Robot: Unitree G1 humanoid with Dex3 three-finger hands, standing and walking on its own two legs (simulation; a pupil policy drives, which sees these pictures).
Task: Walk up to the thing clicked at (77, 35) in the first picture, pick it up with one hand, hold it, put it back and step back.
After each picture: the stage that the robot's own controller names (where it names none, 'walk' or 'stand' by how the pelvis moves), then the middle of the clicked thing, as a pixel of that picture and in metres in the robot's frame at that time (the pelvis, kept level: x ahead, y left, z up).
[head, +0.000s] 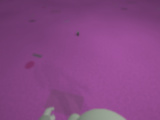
stand; (78, 33) +2.11 +0.41 -0.72
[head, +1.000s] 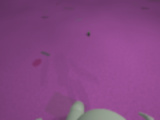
walk; (88, 33) +2.00 +0.23 -0.71
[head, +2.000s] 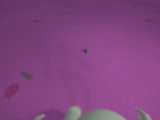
walk; (85, 50) +1.37 +0.13 -0.70
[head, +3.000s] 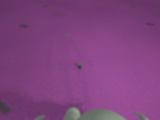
walk; (79, 66) +0.89 +0.16 -0.71
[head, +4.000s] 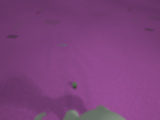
walk; (74, 85) +0.54 +0.18 -0.71
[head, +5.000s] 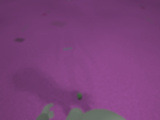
walk; (79, 96) +0.38 +0.14 -0.69
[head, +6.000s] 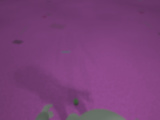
stand; (76, 102) +0.32 +0.17 -0.71
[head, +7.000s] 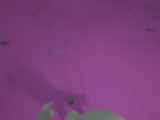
stand; (70, 101) +0.31 +0.22 -0.71
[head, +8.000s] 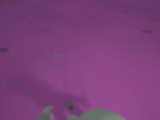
stand; (70, 105) +0.28 +0.24 -0.72
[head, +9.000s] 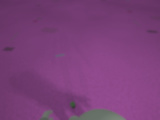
stand; (73, 105) +0.30 +0.22 -0.73
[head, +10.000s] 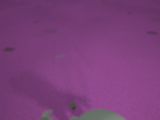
stand; (72, 106) +0.29 +0.21 -0.73
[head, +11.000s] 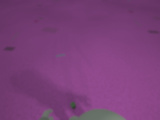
go down; (73, 105) +0.29 +0.21 -0.73
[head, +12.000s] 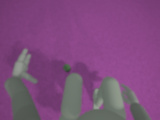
go down; (67, 68) +0.38 +0.21 -0.36
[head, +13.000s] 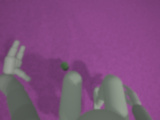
go down; (64, 66) +0.38 +0.23 -0.31
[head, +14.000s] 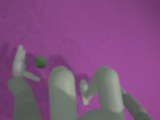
close in; (40, 62) +0.37 +0.26 -0.23
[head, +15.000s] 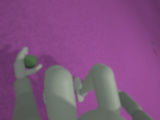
close; (30, 62) +0.37 +0.27 -0.22
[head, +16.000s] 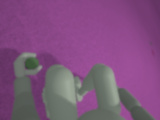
lift; (31, 64) +0.35 +0.26 -0.23
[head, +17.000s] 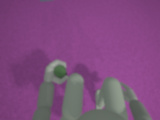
lift; (61, 73) +0.30 +0.22 -0.05
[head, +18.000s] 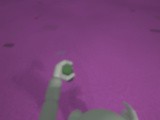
lift; (68, 73) +0.33 +0.17 +0.05
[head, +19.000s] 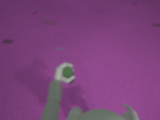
hold; (68, 75) +0.32 +0.17 +0.01
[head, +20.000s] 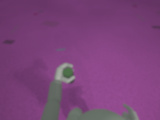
hold; (69, 75) +0.32 +0.17 +0.01
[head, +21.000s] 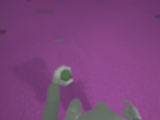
crouch; (67, 78) +0.31 +0.18 -0.04
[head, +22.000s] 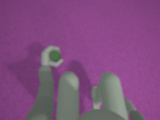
lower; (56, 58) +0.42 +0.23 -0.10
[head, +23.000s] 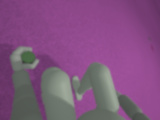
lower; (28, 59) +0.40 +0.26 -0.23
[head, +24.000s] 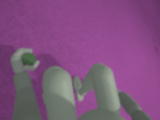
lower; (29, 60) +0.38 +0.27 -0.22
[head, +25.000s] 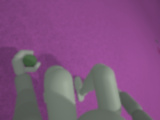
lower; (30, 62) +0.37 +0.27 -0.22
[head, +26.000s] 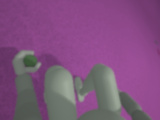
lower; (30, 62) +0.36 +0.27 -0.22
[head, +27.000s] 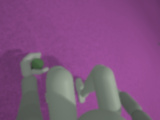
open; (37, 66) +0.35 +0.25 -0.22
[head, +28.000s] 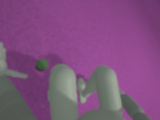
stand; (41, 65) +0.34 +0.24 -0.23
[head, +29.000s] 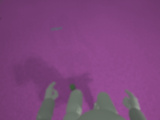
stand; (72, 87) +0.31 +0.19 -0.55
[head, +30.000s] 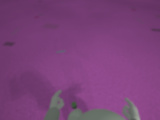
stand; (74, 105) +0.28 +0.18 -0.66
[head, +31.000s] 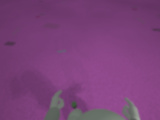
stand; (74, 105) +0.28 +0.18 -0.67
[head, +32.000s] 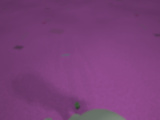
stand; (77, 105) +0.32 +0.17 -0.72
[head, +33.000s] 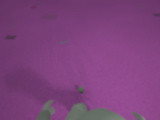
walk; (81, 90) +0.39 +0.12 -0.70
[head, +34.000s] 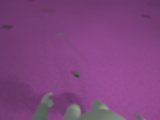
walk; (77, 74) +0.63 +0.15 -0.70
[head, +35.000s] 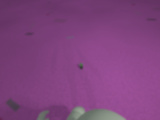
stand; (81, 66) +0.94 +0.24 -0.70
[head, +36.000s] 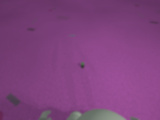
stand; (82, 65) +0.95 +0.17 -0.72
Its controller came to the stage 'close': yes
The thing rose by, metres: 0.72
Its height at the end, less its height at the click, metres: +0.00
